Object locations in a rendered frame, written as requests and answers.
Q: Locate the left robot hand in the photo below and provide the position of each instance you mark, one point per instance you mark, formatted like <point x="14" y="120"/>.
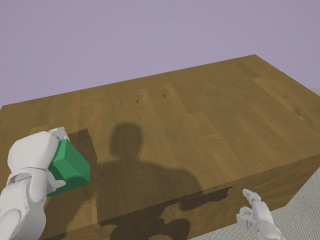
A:
<point x="37" y="151"/>

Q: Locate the sponge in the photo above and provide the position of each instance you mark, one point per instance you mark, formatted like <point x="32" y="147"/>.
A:
<point x="70" y="166"/>

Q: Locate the robot right forearm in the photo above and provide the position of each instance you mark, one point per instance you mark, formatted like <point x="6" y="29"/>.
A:
<point x="268" y="231"/>

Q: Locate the table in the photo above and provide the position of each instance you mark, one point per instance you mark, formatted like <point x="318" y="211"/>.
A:
<point x="171" y="153"/>

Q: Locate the right robot hand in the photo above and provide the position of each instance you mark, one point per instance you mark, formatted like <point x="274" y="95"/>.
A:
<point x="249" y="218"/>

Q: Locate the robot left forearm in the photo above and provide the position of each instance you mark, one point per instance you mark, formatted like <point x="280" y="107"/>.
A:
<point x="22" y="215"/>

